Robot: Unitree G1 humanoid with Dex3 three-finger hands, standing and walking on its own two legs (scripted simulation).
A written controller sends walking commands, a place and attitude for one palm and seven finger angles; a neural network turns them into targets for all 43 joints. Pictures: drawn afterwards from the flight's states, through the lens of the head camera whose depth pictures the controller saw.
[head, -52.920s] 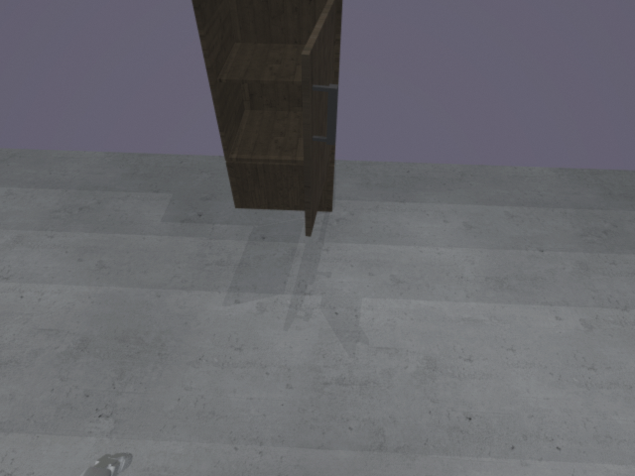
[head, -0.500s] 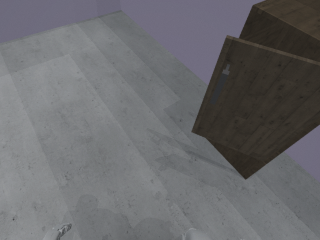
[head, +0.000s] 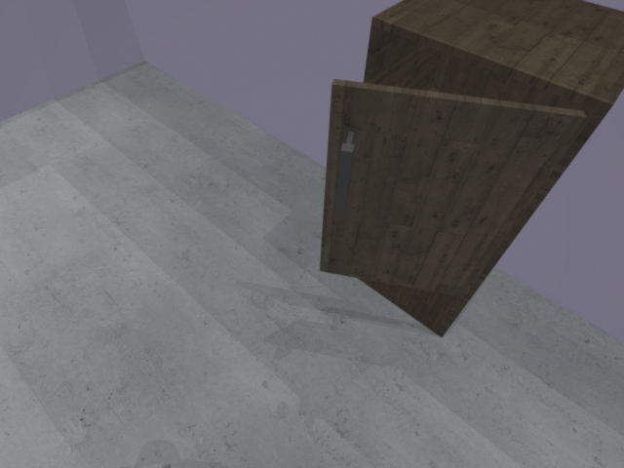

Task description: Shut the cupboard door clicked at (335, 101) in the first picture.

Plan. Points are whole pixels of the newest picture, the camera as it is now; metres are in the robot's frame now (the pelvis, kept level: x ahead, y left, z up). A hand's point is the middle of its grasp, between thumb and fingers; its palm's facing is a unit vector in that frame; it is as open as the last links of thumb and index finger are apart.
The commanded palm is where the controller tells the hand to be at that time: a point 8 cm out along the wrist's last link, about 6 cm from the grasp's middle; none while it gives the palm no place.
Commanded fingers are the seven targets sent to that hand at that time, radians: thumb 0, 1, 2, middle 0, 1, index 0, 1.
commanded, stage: turn to face it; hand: left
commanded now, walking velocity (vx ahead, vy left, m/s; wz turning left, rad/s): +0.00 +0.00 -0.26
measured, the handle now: (345, 172) +0.64 -0.03 -0.05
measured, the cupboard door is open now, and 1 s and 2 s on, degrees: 29 29 29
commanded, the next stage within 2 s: take the last steps up to it in 0.02 s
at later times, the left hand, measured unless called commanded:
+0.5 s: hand out of the picture +0.12 +0.14 -0.15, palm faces -0.10 -0.96 -0.25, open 7.4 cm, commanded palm none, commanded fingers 0.00 0.90 0.90 -0.20 -0.30 -0.20 -0.30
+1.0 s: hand (273, 424) +0.21 +0.07 -0.18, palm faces -0.11 -0.98 -0.19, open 7.4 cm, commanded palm none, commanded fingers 0.00 0.90 0.90 -0.20 -0.30 -0.20 -0.30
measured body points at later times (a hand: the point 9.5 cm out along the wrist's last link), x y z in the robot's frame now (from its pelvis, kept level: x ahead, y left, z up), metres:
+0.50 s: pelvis +0.04 -0.05 +0.00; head +0.05 -0.08 +0.45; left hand +0.12 +0.19 -0.13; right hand +0.01 -0.32 -0.16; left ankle +0.01 +0.08 -0.67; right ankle -0.01 -0.12 -0.73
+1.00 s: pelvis +0.15 -0.09 +0.00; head +0.19 -0.10 +0.44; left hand +0.22 +0.12 -0.16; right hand +0.18 -0.33 -0.15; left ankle +0.22 -0.01 -0.73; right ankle +0.11 -0.22 -0.70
